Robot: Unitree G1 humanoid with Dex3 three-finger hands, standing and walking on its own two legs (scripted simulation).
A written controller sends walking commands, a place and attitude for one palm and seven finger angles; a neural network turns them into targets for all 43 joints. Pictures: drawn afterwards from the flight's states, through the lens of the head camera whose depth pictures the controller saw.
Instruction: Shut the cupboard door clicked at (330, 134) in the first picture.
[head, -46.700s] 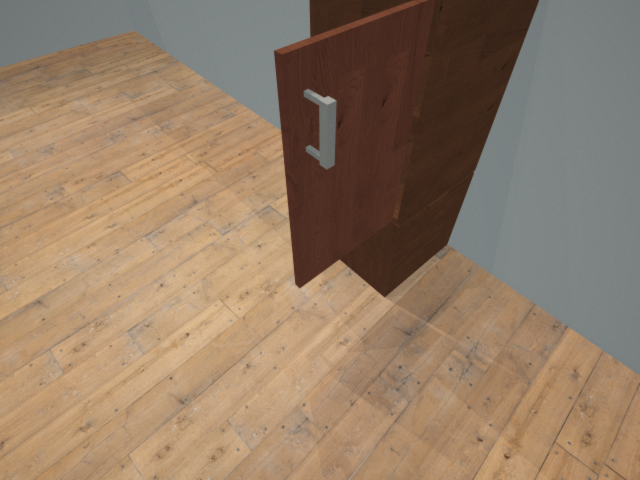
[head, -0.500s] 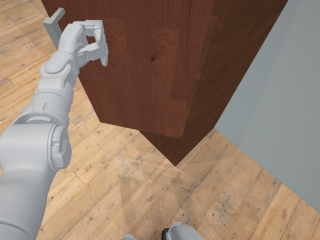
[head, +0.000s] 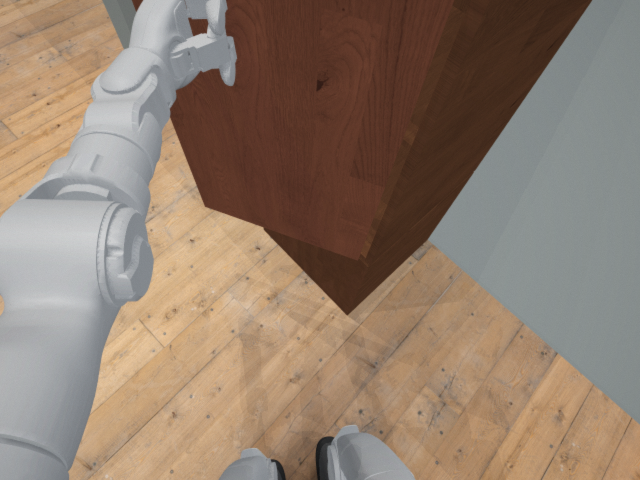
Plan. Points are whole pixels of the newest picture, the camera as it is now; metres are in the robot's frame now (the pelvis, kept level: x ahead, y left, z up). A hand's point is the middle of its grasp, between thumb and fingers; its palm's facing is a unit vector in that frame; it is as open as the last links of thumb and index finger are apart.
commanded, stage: pull the fist back off the door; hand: left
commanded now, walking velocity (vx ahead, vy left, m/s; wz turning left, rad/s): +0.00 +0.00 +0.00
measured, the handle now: (140, 20) +0.62 +0.12 +0.16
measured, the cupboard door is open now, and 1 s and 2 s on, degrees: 27 19 19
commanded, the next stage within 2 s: draw the hand back to the body in 0.82 s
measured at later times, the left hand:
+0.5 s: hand (241, 62) +0.55 +0.01 +0.15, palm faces -0.02 -1.00 -0.01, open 3.1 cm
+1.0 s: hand (249, 94) +0.48 +0.01 +0.17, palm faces -0.02 -1.00 -0.01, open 3.1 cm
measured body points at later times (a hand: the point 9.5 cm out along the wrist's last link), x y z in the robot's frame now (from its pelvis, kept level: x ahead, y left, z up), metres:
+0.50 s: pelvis +0.02 -0.01 +0.02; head +0.10 -0.03 +0.46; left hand +0.54 +0.07 +0.16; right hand -0.04 -0.25 -0.11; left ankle -0.01 +0.08 -0.70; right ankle +0.02 -0.08 -0.70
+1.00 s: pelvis +0.00 -0.01 +0.02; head +0.05 -0.03 +0.47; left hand +0.48 +0.06 +0.17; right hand +0.09 -0.26 -0.10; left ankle -0.01 +0.08 -0.70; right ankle +0.02 -0.08 -0.70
